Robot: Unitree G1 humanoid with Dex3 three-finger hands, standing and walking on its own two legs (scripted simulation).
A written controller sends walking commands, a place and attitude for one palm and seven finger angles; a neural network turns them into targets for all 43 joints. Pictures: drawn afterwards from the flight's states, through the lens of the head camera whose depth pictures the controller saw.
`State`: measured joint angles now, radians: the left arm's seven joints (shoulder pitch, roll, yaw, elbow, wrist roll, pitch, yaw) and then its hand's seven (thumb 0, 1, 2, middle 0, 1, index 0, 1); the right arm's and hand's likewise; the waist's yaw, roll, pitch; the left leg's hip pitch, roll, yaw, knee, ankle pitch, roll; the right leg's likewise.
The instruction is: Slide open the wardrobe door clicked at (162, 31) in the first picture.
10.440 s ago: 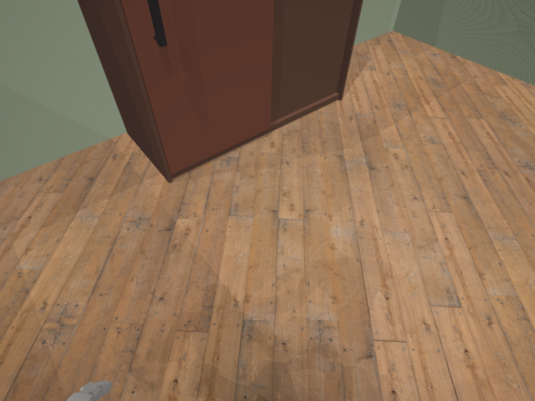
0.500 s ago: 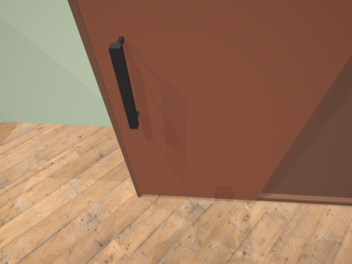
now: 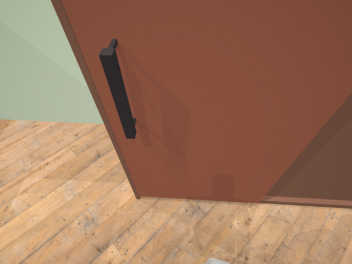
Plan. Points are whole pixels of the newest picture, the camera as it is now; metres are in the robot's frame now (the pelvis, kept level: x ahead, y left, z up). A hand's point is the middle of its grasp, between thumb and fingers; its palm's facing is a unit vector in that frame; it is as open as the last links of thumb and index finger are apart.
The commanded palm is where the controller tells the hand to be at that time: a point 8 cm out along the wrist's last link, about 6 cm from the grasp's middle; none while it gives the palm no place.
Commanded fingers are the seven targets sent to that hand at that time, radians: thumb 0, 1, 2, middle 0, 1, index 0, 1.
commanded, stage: come to a stop and stand still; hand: left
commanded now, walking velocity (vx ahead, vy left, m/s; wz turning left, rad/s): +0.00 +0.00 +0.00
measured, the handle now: (123, 95) +0.50 +0.15 +0.09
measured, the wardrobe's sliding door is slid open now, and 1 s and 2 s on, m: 0.00 0.00 0.00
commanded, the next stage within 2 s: look again from close up in 1.80 s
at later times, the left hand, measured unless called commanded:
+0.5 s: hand out of the picture +0.05 +0.18 -0.18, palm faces +0.09 -0.98 -0.19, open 7.3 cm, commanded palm none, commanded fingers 0.00 0.90 0.90 -0.20 -0.30 -0.20 -0.30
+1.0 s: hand out of the picture +0.08 +0.20 -0.17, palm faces +0.00 -0.97 -0.23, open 7.4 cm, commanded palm none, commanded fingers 0.00 0.90 0.90 -0.20 -0.30 -0.20 -0.30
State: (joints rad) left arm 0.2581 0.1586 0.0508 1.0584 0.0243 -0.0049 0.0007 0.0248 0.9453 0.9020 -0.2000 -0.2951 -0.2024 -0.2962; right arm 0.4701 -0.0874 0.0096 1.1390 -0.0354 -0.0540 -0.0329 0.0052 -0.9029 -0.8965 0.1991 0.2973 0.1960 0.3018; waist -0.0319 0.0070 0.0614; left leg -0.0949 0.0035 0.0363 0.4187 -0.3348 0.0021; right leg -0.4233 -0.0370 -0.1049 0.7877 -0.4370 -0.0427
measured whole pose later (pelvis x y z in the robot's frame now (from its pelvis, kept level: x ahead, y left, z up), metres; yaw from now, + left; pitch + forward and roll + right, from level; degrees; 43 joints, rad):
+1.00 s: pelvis +0.05 +0.02 +0.00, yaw +0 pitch -2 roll +0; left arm 0.29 0.16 -0.01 1.03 0.01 -0.02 0.04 0.00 0.91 0.90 -0.20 -0.30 -0.20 -0.30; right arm 0.32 -0.17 0.01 1.04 -0.02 0.00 -0.01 0.01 -0.91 -0.90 0.20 0.30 0.19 0.30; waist -0.02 0.03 0.00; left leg -0.24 0.00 0.10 0.49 -0.23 0.04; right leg -0.22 -0.03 -0.08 0.51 -0.26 -0.01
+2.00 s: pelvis +0.07 +0.04 +0.01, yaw -1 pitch -1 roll +0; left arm 0.29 0.14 -0.02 1.12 0.01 -0.01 0.04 0.00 0.91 0.90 -0.20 -0.29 -0.20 -0.30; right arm 0.27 -0.15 0.01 1.13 -0.01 -0.03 -0.03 0.01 -0.91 -0.90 0.20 0.30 0.20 0.30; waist 0.00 -0.01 0.04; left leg -0.16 -0.04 0.12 0.40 -0.23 0.07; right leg -0.16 -0.06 -0.05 0.43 -0.25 0.03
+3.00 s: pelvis +0.07 +0.03 +0.00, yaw +0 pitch -1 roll +0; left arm 0.46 0.18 0.01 0.61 -0.07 0.12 0.08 0.05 0.96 0.90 -0.21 -0.30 -0.21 -0.30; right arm 0.35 -0.16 0.03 1.01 0.01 -0.11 -0.06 0.03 -0.93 -0.90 0.20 0.30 0.20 0.30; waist 0.01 -0.02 0.05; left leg -0.19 -0.02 0.11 0.45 -0.25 0.05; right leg -0.19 -0.05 -0.07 0.49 -0.28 0.01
